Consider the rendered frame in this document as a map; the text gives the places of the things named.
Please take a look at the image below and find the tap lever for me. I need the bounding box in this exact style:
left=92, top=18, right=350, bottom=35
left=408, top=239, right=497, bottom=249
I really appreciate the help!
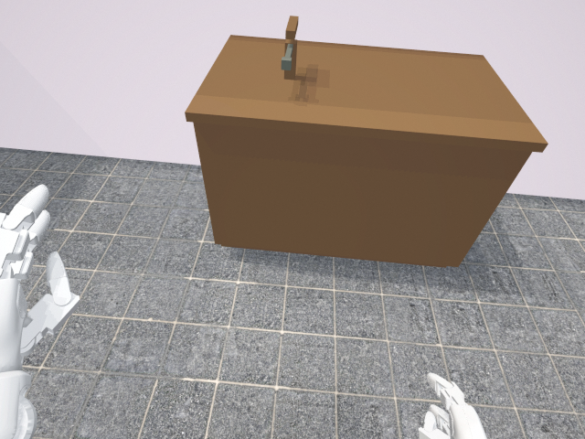
left=282, top=44, right=293, bottom=70

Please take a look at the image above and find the robot left forearm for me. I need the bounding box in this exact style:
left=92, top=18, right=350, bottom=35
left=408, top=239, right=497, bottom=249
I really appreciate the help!
left=0, top=370, right=37, bottom=439

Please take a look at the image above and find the counter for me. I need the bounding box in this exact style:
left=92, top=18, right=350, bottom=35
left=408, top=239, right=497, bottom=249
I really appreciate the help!
left=185, top=16, right=548, bottom=268

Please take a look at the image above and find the robot left hand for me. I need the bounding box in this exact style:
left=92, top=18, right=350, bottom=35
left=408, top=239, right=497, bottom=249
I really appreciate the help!
left=0, top=184, right=80, bottom=372

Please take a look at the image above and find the robot right hand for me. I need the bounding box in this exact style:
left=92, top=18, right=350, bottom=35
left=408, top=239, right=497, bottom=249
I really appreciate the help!
left=419, top=373, right=487, bottom=439

